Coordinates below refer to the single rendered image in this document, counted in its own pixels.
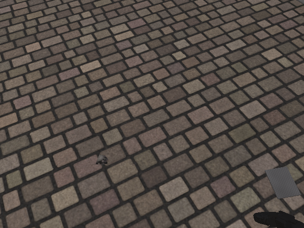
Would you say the robot right hand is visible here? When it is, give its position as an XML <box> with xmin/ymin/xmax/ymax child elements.
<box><xmin>254</xmin><ymin>211</ymin><xmax>304</xmax><ymax>228</ymax></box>

